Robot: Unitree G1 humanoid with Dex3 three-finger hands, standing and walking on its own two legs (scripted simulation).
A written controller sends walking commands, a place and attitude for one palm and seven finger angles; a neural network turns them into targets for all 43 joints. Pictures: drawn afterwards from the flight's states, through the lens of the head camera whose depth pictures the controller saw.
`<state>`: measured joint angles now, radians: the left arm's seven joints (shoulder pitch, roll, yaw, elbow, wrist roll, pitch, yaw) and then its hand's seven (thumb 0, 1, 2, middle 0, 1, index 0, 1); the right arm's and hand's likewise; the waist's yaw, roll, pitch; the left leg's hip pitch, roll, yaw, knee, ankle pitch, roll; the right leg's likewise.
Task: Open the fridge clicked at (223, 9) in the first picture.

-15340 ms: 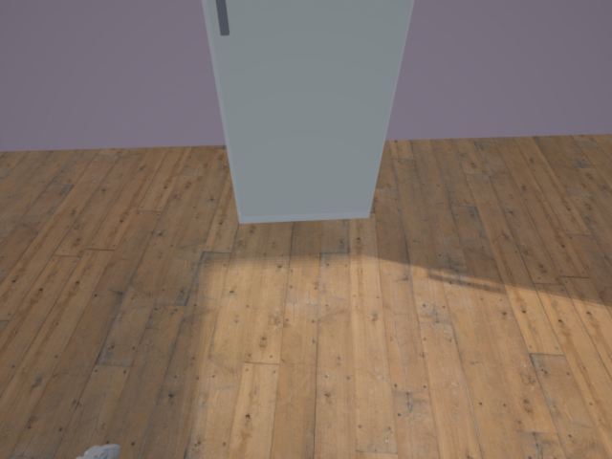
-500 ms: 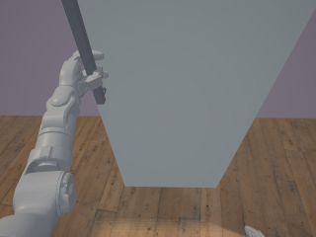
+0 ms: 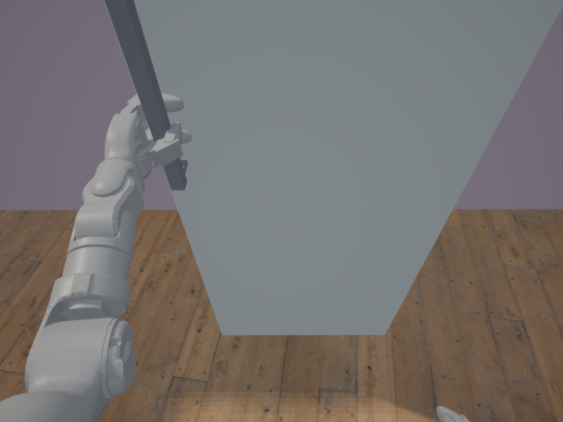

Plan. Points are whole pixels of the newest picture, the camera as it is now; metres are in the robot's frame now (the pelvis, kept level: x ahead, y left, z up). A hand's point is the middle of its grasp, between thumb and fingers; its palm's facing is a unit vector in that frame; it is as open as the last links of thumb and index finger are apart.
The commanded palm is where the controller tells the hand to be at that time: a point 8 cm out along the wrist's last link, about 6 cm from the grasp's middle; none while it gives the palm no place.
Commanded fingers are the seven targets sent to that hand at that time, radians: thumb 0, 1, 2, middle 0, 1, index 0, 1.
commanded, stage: grip the handle and tug to test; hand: left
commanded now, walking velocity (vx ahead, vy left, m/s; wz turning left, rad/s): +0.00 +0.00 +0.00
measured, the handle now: (154, 89) +0.49 +0.18 +0.24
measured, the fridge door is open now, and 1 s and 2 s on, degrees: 0 16 46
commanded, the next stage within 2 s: pull the door a little, standing still in 0.08 s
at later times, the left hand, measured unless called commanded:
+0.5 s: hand (174, 146) +0.43 +0.16 +0.19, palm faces +0.03 -1.00 +0.00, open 5.6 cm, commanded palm +0.37 +0.21 +0.19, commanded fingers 0.00 0.90 0.90 -0.45 -1.40 -0.45 -1.40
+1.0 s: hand (173, 223) +0.30 +0.13 +0.18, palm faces +0.12 -0.97 -0.20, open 6.6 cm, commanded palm +0.27 +0.18 +0.19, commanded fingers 0.00 0.90 0.90 -0.45 -1.40 -0.45 -1.40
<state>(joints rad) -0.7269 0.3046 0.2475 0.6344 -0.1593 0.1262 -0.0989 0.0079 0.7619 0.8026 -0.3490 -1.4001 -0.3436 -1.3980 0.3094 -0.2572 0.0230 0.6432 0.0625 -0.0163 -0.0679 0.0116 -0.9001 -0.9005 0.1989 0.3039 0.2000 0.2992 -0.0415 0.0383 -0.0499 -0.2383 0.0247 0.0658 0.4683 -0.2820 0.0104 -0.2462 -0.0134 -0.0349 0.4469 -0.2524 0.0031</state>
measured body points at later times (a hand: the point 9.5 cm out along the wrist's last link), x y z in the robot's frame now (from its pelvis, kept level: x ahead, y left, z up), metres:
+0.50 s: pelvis +0.02 +0.00 +0.00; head +0.02 -0.02 +0.45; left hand +0.43 +0.21 +0.19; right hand +0.16 -0.25 -0.10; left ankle -0.03 +0.11 -0.74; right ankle -0.02 -0.12 -0.74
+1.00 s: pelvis +0.00 -0.01 +0.00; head +0.01 -0.03 +0.45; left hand +0.29 +0.18 +0.19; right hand +0.21 -0.23 -0.08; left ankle -0.03 +0.11 -0.74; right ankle -0.02 -0.12 -0.74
